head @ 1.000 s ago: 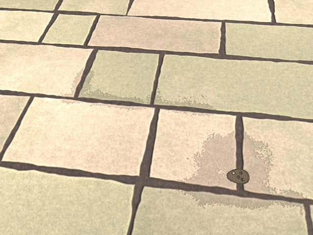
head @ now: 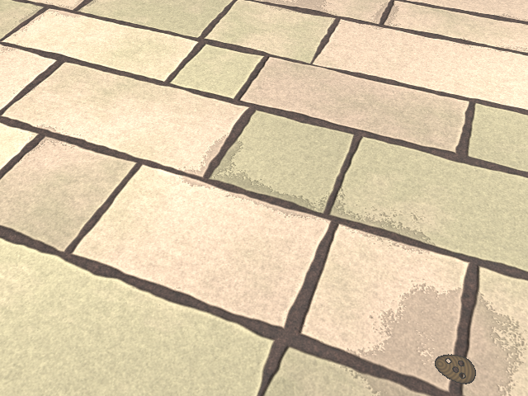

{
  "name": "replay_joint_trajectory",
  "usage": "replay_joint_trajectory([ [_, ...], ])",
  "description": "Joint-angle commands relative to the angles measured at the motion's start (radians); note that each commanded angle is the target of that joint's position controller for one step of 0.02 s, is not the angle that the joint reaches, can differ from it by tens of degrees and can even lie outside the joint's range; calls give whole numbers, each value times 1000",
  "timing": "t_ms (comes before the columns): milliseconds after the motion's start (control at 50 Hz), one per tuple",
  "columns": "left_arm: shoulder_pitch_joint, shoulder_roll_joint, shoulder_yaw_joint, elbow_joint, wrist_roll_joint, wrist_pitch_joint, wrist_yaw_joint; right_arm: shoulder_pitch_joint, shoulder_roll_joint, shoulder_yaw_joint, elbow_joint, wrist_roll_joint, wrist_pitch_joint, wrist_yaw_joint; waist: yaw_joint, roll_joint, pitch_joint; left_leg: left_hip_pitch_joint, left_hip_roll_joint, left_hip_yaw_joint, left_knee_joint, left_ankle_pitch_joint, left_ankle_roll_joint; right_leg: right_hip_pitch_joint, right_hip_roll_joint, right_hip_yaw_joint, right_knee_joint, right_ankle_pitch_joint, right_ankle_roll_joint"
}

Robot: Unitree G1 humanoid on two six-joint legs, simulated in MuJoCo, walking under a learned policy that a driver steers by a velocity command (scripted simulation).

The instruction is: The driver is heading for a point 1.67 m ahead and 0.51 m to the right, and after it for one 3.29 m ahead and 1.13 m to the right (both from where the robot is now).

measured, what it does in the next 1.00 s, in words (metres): stands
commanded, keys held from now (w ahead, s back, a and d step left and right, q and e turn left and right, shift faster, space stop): no key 0.76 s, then w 0.24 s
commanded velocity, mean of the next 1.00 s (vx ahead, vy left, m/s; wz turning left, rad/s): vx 0.05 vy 0.00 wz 0.01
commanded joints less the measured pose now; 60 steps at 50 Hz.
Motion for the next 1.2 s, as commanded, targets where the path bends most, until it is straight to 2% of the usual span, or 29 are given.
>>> replay_joint_trajectory([
  [20,-17,112,26,-47,-2,-14,1,-7,-103,-25,-48,1,-13,-9,6,11,-45,32,59,-55,-65,205,16,-13,-70,74,-103,137,-26],
  [200,-1,112,21,22,-4,-16,2,6,-99,-26,13,3,-10,-21,5,-1,-29,59,59,-47,-74,220,6,-19,-64,75,-129,132,-29],
  [420,20,121,16,114,-7,-14,7,12,-94,-26,118,6,-12,-28,9,-2,-12,69,56,-29,-99,214,-6,-7,-61,81,-162,129,-38],
  [760,61,123,7,201,-10,-4,14,26,-89,-9,256,10,-20,-31,15,-1,2,52,55,-6,-125,196,-13,13,-53,82,-182,147,-48],
  [780,77,118,6,211,-10,-2,16,41,-76,-5,269,10,-19,-32,15,-11,-20,58,40,14,-119,119,-12,23,-48,83,-199,35,-51],
  [800,84,132,10,216,-14,1,20,38,-70,-3,273,14,-19,-33,21,-32,-6,29,14,45,-82,8,-8,15,-51,103,-224,-141,-67],
  [820,95,170,22,216,-22,4,24,22,-73,-4,266,19,-22,-33,32,-81,18,-38,-16,86,-5,-117,-3,11,-86,167,-263,-323,-102],
  [840,126,202,32,220,-27,5,27,-8,-77,-2,247,22,-32,-30,48,-132,48,-133,-17,110,83,-172,3,21,-174,290,-330,-476,-153],
  [860,143,231,43,220,-28,0,30,-47,-81,0,225,25,-48,-23,60,-164,89,-200,21,111,181,-167,12,5,-276,419,-392,-536,-210],
  [880,155,237,49,219,-23,-10,32,-76,-84,-1,211,31,-64,-15,67,-159,125,-268,62,88,279,-181,20,0,-337,498,-429,-505,-251],
  [900,160,226,50,216,-18,-22,31,-80,-89,-4,208,35,-77,-6,65,-140,137,-346,92,69,368,-218,27,40,-365,524,-437,-441,-271],
  [920,155,209,48,209,-22,-31,28,-65,-92,-8,212,38,-88,2,52,-111,128,-399,116,62,401,-225,35,91,-364,508,-430,-382,-267],
  [960,130,194,48,189,-37,-37,25,-72,-87,-8,213,42,-109,15,40,-81,99,-368,133,83,280,-177,44,122,-307,384,-415,-248,-216],
  [1000,121,210,52,184,-42,-32,23,-72,-64,-4,218,40,-121,23,29,-101,58,-201,98,140,126,-103,34,57,-233,252,-384,-142,-187],
  [1040,113,224,55,181,-51,-21,20,15,-60,-9,257,42,-121,29,-20,-95,27,35,40,209,-18,63,21,-77,-189,177,-318,-139,-174],
  [1060,120,210,50,179,-49,-19,17,83,-70,-16,287,42,-115,27,-45,-77,9,146,13,223,-32,81,16,-143,-170,165,-267,-151,-164],
  [1080,111,174,37,174,-43,-22,13,159,-84,-24,309,45,-110,23,-84,-48,-6,248,27,191,-61,53,28,-210,-142,135,-173,-132,-139],
  [1100,82,99,13,154,-29,-30,3,256,-146,-38,317,40,-112,15,-125,123,-27,341,205,-66,-190,-88,86,-317,-54,23,144,-93,-72],
  [1120,76,49,3,99,-26,-53,4,357,-275,-59,328,28,-117,24,-123,334,-72,439,424,-518,-345,-290,242,-535,54,-21,445,-259,-39],
  [1140,58,121,19,91,-52,-67,4,298,-215,-38,324,15,-135,35,-95,199,-19,364,466,-614,-380,-449,290,-610,-9,84,622,-253,-57],
  [1160,48,154,26,84,-68,-78,-3,201,-163,-21,288,18,-148,41,-59,146,54,311,426,-510,-385,-437,258,-665,-61,104,666,-143,-79],
  [1180,60,161,30,96,-61,-83,-6,132,-136,-10,264,18,-153,48,-32,120,67,276,373,-393,-390,-324,222,-646,-96,86,656,-50,-82],
  [1200,55,165,36,101,-45,-85,-6,96,-123,-2,250,19,-151,52,-17,101,72,249,336,-298,-395,-187,195,-623,-120,81,608,23,-77],
])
